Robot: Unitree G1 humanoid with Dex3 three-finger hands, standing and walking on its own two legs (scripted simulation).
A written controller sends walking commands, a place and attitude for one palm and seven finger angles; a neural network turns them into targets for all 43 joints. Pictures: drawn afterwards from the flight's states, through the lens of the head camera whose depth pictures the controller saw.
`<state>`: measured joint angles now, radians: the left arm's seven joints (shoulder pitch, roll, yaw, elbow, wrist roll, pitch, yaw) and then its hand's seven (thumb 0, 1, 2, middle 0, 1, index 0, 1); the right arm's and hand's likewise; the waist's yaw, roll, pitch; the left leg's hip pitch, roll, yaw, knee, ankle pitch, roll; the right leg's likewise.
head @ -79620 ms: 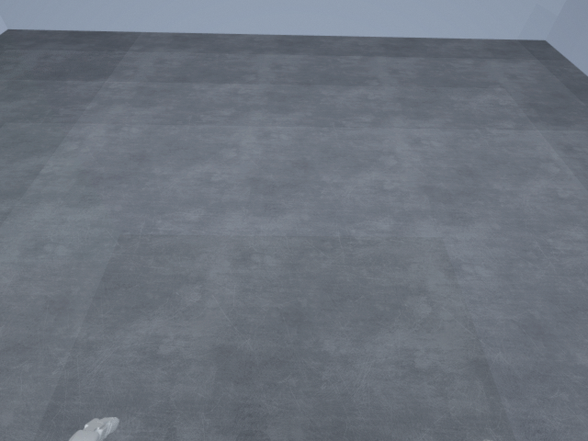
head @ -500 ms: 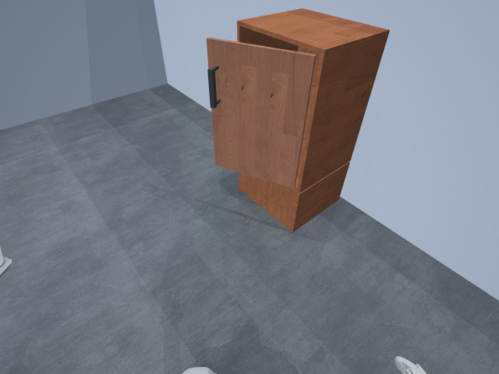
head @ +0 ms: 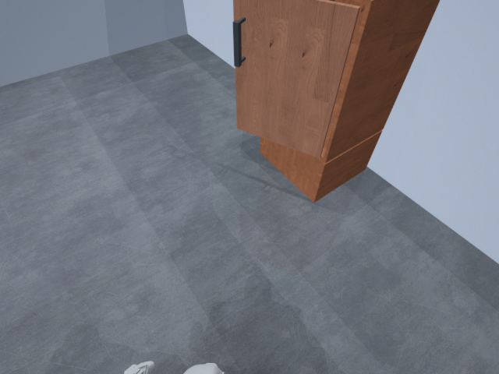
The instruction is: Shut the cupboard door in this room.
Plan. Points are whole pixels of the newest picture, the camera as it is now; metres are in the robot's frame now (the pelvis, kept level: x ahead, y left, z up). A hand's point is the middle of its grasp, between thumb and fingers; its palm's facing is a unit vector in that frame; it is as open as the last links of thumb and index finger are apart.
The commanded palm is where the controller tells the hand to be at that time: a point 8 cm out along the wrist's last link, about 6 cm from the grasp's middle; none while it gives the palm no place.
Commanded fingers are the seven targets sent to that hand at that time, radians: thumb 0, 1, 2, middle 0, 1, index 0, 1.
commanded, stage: let the arm hang, fingers relaxed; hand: left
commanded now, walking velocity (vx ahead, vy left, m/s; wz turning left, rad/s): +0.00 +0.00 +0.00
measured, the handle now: (240, 42) +1.15 +0.09 -0.02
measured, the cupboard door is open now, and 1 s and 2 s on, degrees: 25 25 25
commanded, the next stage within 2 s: look to check the result in 0.74 s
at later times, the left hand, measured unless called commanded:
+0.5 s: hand out of the picture +0.02 +0.20 -0.16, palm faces +0.00 -0.99 -0.16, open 7.4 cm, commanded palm none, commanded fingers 0.00 0.90 0.90 -0.20 -0.30 -0.20 -0.30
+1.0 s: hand out of the picture -0.01 +0.20 -0.16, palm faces -0.03 -0.99 -0.16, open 7.4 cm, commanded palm none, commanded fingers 0.00 0.90 0.90 -0.20 -0.30 -0.20 -0.30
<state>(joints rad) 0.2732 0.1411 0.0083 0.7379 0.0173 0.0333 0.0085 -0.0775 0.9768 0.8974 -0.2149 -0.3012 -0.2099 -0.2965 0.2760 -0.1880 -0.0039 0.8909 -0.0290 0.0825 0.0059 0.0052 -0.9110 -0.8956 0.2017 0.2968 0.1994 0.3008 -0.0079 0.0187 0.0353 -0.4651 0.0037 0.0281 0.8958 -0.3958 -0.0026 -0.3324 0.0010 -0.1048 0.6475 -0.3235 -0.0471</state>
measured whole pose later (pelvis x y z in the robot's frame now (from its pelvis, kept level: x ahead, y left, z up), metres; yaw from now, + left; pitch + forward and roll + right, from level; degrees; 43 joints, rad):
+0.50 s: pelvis +0.02 +0.03 +0.02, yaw -3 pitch -2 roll +0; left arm 0.29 0.14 0.00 1.13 0.01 0.02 0.03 0.00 0.91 0.90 -0.20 -0.30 -0.20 -0.29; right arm 0.30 -0.14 0.01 1.12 -0.01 -0.01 -0.04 0.00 -0.92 -0.90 0.20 0.30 0.20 0.30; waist 0.01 0.00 0.00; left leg -0.08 -0.05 0.10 0.36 -0.25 0.07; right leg -0.15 -0.03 -0.03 0.39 -0.21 0.01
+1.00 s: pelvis +0.02 +0.04 +0.02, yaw -4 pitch -2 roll +0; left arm 0.33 0.12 0.01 1.16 0.01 0.01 0.04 0.00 0.91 0.90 -0.20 -0.30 -0.20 -0.29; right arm 0.37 -0.11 0.01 1.16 0.00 -0.02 -0.05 0.00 -0.91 -0.90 0.20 0.30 0.20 0.30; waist -0.01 0.00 0.03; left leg -0.09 -0.06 0.12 0.36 -0.25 0.08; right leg -0.17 -0.03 0.00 0.41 -0.21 0.03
